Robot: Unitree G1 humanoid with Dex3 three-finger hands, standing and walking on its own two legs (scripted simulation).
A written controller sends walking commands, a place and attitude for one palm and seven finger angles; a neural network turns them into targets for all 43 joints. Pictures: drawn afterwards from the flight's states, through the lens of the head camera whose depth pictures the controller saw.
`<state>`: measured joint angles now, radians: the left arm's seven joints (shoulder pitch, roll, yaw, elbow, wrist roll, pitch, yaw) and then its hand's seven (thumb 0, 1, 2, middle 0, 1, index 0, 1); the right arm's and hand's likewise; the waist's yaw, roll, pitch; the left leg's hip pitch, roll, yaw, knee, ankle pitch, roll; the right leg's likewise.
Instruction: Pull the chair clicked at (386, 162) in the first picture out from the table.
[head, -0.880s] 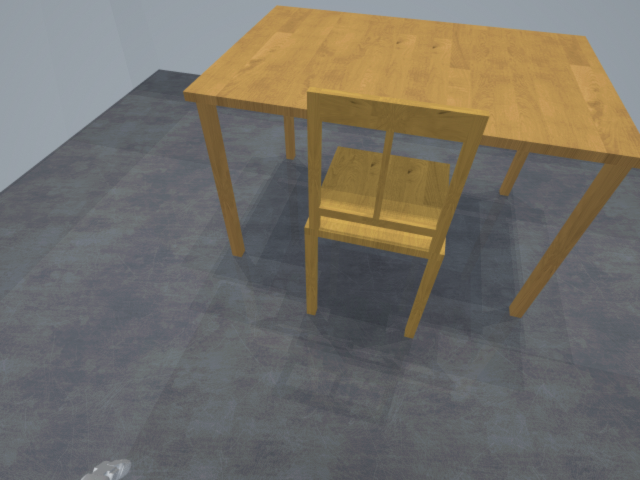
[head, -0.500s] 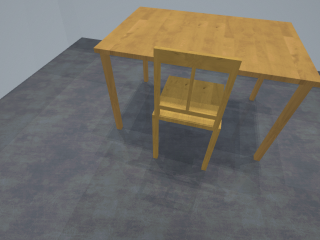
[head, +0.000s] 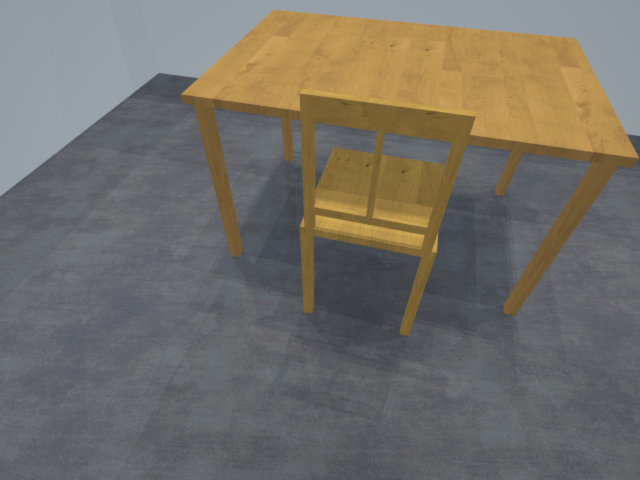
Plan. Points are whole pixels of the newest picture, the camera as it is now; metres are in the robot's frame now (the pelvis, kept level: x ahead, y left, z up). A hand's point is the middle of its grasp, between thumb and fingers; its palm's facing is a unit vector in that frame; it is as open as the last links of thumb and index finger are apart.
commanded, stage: look at it before walking up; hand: left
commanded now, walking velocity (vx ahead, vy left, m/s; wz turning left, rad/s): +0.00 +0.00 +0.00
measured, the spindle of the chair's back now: (374, 176) +0.81 -0.09 -0.11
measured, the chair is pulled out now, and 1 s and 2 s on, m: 0.00 0.00 0.00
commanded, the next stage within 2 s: turn to face it in 0.56 s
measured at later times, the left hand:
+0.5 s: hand out of the picture +0.08 +0.25 -0.15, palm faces -0.02 -0.94 -0.33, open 7.4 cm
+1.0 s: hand out of the picture +0.09 +0.23 -0.16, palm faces -0.06 -0.95 -0.31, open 7.4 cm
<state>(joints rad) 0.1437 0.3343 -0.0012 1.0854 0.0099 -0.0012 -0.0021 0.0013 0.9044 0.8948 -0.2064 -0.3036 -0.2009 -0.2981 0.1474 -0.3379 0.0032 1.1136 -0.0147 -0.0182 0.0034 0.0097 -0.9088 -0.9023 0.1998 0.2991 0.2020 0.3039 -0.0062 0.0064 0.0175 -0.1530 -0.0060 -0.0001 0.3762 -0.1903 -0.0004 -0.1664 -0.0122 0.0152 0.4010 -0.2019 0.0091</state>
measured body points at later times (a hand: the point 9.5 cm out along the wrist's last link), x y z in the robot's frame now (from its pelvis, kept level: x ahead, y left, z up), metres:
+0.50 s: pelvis +0.01 +0.00 +0.00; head +0.02 +0.00 +0.45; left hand +0.08 +0.30 -0.13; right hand +0.08 -0.30 -0.13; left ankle +0.01 +0.12 -0.74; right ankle +0.01 -0.12 -0.74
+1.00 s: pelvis +0.02 +0.00 +0.00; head +0.02 +0.00 +0.45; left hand +0.09 +0.28 -0.14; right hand +0.08 -0.28 -0.14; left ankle +0.01 +0.12 -0.74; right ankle +0.01 -0.12 -0.74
